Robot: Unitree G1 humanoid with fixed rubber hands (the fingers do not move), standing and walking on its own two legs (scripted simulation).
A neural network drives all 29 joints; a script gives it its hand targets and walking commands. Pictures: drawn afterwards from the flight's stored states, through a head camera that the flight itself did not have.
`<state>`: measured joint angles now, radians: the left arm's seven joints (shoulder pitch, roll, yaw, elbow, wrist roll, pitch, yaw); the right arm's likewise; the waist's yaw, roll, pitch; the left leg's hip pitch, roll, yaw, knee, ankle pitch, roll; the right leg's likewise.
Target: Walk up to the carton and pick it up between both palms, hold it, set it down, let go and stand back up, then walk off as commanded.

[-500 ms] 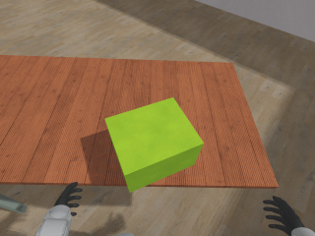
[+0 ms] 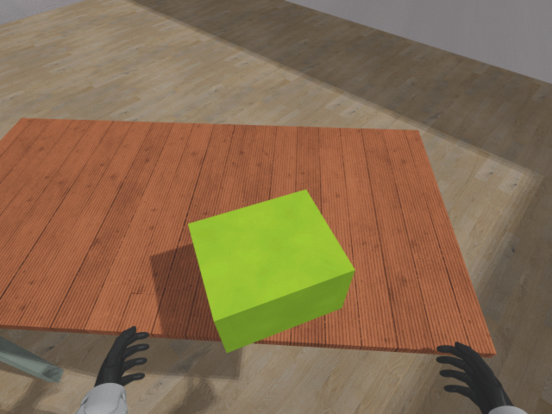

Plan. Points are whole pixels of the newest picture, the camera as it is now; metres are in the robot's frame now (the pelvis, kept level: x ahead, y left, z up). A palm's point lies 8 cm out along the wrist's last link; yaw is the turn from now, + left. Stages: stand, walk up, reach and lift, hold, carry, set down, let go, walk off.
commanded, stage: reach and lift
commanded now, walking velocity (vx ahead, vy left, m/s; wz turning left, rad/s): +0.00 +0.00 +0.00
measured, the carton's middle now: (268, 267) +0.36 +0.05 -0.05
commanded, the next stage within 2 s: none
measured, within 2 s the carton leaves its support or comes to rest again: neither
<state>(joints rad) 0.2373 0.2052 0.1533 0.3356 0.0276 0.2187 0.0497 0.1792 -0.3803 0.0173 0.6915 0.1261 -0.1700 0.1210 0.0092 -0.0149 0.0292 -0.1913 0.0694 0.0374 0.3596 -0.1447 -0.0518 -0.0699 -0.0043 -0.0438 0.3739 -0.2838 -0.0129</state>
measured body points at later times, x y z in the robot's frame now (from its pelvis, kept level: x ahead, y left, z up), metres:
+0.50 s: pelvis -0.01 +0.00 +0.00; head -0.02 +0.01 +0.45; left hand +0.16 +0.23 -0.03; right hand +0.18 -0.26 -0.04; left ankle +0.03 +0.15 -0.74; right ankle -0.05 -0.11 -0.74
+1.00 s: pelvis +0.00 -0.01 +0.00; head -0.02 +0.00 +0.45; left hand +0.18 +0.20 +0.01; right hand +0.21 -0.24 -0.01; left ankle +0.03 +0.15 -0.74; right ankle -0.05 -0.11 -0.74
